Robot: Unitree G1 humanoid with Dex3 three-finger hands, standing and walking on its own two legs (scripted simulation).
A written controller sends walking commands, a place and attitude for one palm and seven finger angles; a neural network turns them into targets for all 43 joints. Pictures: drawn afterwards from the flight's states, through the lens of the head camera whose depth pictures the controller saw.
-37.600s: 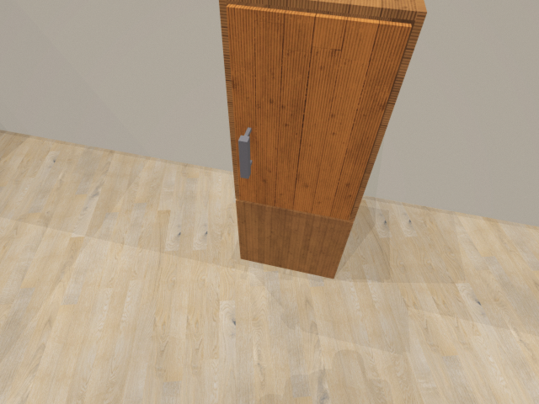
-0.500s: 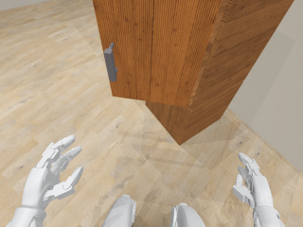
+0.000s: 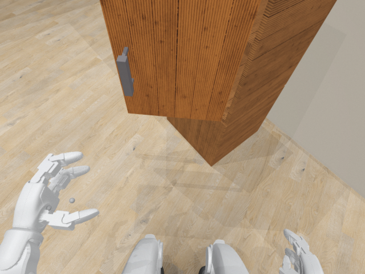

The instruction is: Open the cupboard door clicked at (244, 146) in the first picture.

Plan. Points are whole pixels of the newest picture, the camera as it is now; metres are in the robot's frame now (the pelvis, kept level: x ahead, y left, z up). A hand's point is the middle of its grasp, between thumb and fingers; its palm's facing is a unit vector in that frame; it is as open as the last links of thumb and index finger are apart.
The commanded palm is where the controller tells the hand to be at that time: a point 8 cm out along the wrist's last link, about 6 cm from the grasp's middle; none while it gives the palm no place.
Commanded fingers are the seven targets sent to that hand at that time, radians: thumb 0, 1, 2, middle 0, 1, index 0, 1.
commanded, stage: raise the hand with hooked fingers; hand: left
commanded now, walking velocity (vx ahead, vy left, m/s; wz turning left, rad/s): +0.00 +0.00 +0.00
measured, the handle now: (127, 72) +0.64 +0.20 +0.00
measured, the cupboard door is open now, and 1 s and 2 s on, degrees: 47 47 47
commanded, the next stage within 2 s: move the hooked fingers beside the handle in 1.14 s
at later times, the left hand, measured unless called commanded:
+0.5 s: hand (49, 190) +0.27 +0.28 +0.03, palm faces -0.02 -1.00 -0.04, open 13.9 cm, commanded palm +0.25 +0.32 +0.04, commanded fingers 0.00 -0.50 0.30 -0.30 -1.20 -0.30 -1.20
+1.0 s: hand (53, 182) +0.28 +0.27 +0.03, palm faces -0.03 -1.00 -0.04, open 14.0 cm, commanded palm +0.26 +0.32 +0.04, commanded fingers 0.00 -0.50 0.30 -0.30 -1.20 -0.30 -1.20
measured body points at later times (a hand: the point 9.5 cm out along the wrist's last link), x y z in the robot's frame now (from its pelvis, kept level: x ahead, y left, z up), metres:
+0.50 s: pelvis +0.00 +0.01 +0.00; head +0.10 +0.04 +0.44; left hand +0.26 +0.33 +0.03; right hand +0.19 -0.22 -0.07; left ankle +0.04 +0.09 -0.63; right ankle +0.04 -0.12 -0.63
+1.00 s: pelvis +0.00 +0.00 -0.01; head +0.10 +0.03 +0.43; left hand +0.28 +0.33 +0.04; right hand +0.17 -0.25 -0.08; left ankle +0.04 +0.09 -0.63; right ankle +0.04 -0.12 -0.63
